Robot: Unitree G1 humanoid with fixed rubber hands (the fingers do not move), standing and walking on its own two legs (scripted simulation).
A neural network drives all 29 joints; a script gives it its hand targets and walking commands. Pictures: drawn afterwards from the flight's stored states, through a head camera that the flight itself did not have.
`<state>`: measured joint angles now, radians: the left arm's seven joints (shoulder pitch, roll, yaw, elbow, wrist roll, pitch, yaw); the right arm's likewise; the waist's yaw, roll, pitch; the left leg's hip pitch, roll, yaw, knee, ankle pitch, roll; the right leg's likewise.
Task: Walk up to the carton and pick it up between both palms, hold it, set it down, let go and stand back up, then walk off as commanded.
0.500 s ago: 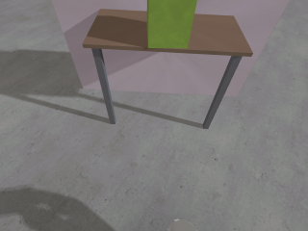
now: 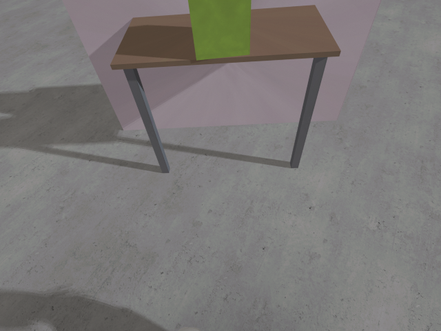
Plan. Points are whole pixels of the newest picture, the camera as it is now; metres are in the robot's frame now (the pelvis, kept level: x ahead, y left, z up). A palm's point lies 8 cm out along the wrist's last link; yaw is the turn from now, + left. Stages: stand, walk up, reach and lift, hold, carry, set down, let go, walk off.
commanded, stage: walk off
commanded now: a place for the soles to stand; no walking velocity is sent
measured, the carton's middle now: (218, 9) +1.13 +0.01 +0.08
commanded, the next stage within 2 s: stand in 0.28 s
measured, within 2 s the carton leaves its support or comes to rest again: neither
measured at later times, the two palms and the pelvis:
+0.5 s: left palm out of the picture +0.09 +0.30 -0.09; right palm out of the picture +0.10 -0.32 -0.09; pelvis +0.00 -0.01 +0.00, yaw +2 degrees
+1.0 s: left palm out of the picture +0.10 +0.30 -0.09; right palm out of the picture +0.10 -0.31 -0.09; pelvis +0.00 -0.01 +0.00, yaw +2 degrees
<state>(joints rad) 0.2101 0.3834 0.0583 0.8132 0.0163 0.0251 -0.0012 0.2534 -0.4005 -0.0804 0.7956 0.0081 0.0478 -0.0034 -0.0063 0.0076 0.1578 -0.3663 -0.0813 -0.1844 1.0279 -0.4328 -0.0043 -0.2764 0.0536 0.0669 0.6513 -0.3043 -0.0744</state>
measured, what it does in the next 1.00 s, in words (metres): steps on the spot: left foot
